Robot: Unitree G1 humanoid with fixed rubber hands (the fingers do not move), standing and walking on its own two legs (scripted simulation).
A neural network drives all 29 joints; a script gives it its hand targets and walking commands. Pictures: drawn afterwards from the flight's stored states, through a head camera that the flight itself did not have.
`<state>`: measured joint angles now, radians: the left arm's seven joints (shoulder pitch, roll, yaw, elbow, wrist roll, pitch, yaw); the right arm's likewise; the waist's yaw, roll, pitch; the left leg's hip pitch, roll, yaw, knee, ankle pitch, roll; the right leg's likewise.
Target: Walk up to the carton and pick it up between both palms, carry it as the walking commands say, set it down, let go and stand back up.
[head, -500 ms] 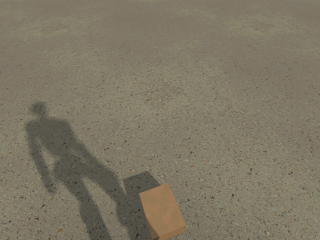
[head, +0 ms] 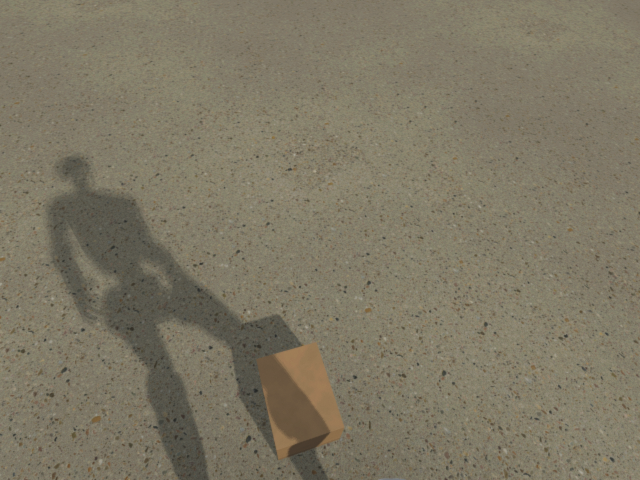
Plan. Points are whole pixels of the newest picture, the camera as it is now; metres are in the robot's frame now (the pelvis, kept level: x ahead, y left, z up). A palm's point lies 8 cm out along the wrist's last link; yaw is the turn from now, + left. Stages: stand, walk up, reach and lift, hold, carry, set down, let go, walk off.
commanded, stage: walk up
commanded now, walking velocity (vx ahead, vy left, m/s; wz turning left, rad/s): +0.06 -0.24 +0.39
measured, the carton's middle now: (298, 399) +0.42 +0.00 -0.70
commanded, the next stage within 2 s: stand in 1.32 s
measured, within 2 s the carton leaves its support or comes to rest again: neither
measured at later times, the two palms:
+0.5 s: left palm out of the picture -0.10 +0.19 -0.11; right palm (486, 418) +0.21 -0.25 -0.12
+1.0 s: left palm out of the picture +0.00 +0.19 -0.13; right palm out of the picture +0.05 -0.26 -0.14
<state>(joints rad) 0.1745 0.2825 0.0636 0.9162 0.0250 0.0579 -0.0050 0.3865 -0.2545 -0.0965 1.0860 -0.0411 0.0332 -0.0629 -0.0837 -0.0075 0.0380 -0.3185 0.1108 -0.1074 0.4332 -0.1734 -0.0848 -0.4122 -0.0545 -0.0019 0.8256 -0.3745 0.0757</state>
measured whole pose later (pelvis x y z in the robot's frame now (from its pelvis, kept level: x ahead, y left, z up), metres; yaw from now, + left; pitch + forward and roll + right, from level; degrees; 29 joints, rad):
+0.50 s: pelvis +0.00 -0.06 +0.00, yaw +9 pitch +2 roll +2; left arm 0.40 0.24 0.05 0.99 0.03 -0.02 0.05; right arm 0.00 -0.22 -0.05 0.90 -0.02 0.07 0.03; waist 0.09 -0.01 0.06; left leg -0.38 -0.01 0.06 0.73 -0.37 -0.02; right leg -0.21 -0.14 -0.14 0.44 -0.26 0.03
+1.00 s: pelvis +0.00 -0.04 +0.00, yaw +8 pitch -2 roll +1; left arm 0.27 0.15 0.00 1.04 0.03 -0.01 0.03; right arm 0.23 -0.18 -0.02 1.09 0.00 0.01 -0.03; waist -0.03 0.01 0.04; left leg -0.11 0.01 0.11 0.37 -0.22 0.01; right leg -0.13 -0.03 -0.07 0.43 -0.25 -0.01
